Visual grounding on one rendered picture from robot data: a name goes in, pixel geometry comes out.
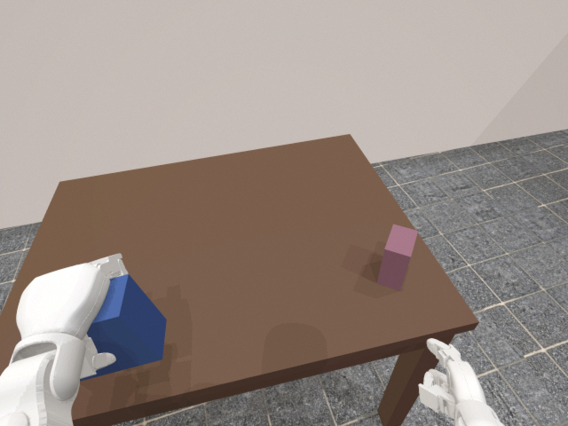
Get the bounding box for robot right forearm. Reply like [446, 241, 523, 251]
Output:
[454, 400, 505, 426]

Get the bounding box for robot left forearm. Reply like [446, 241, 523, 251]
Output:
[0, 332, 86, 426]

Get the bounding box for robot right hand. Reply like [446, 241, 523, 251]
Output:
[419, 338, 486, 418]

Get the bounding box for sponge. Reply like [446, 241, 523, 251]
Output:
[20, 274, 167, 381]

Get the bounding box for table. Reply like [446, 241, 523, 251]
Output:
[0, 134, 479, 426]

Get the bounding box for robot left hand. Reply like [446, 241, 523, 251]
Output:
[16, 253, 128, 379]

